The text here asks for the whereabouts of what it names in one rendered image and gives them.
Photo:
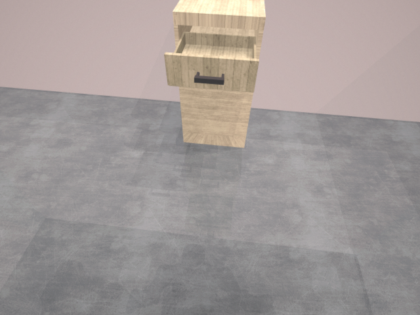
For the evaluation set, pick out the handle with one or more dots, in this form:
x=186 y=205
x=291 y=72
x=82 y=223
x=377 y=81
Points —
x=209 y=80

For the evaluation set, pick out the drawer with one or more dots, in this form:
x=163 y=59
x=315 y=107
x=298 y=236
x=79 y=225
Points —
x=212 y=55

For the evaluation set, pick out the cabinet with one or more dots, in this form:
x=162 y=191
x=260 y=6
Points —
x=210 y=116

